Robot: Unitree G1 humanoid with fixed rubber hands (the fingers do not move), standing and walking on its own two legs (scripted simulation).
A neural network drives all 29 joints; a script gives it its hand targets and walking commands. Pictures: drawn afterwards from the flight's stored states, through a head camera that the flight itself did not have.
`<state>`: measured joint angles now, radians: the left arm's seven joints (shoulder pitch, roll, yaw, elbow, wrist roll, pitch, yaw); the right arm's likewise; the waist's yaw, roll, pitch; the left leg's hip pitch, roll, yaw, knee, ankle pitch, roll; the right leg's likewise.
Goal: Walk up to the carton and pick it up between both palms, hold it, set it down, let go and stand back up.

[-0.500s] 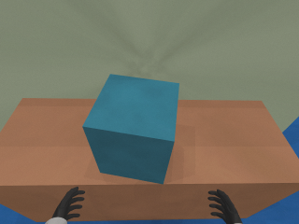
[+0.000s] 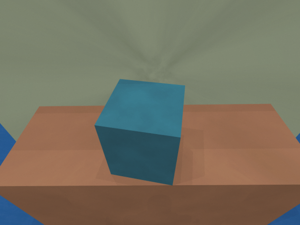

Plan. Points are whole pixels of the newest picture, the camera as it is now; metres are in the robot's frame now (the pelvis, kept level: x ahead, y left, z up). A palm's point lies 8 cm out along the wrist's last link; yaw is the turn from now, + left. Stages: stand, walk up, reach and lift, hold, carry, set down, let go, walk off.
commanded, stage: stand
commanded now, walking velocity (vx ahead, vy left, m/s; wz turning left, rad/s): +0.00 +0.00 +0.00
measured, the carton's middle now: (146, 132) +0.45 +0.01 -0.04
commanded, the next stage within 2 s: none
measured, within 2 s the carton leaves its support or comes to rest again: neither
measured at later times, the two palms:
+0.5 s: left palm out of the picture -0.01 +0.26 -0.12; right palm out of the picture +0.01 -0.24 -0.13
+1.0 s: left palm out of the picture +0.01 +0.24 -0.12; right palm out of the picture +0.03 -0.25 -0.14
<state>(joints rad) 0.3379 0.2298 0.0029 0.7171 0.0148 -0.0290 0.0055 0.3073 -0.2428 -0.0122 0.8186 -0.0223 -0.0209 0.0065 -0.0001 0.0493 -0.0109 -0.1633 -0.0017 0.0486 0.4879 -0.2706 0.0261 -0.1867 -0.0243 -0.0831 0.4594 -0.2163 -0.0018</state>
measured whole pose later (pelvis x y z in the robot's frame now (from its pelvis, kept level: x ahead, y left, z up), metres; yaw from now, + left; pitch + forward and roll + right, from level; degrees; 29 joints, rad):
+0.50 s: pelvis -0.04 +0.01 +0.00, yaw +1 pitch -3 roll +0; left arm 0.43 0.23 -0.01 0.78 0.02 -0.03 0.01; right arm 0.36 -0.26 -0.01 0.84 -0.02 -0.01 0.01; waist 0.00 0.03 0.00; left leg -0.25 -0.03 0.05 0.53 -0.23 0.04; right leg -0.27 -0.05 -0.08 0.51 -0.19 0.01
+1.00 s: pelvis -0.01 -0.01 +0.00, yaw +1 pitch -2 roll +0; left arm 0.40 0.21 -0.02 0.81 0.01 -0.03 0.02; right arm 0.35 -0.24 0.01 0.86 -0.01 -0.01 0.00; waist 0.00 0.04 -0.01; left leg -0.23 -0.01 0.04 0.52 -0.26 0.02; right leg -0.26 -0.04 -0.09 0.52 -0.23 -0.01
